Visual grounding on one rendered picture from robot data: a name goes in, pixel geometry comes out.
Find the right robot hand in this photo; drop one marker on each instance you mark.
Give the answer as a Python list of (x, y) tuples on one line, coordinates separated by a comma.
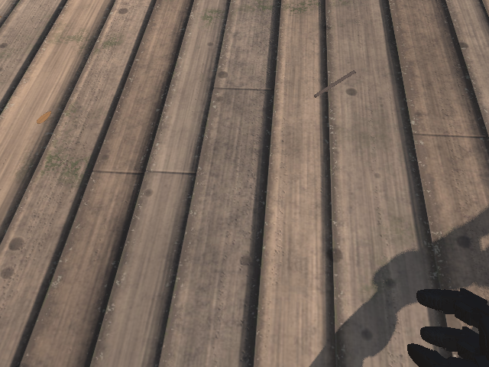
[(471, 346)]

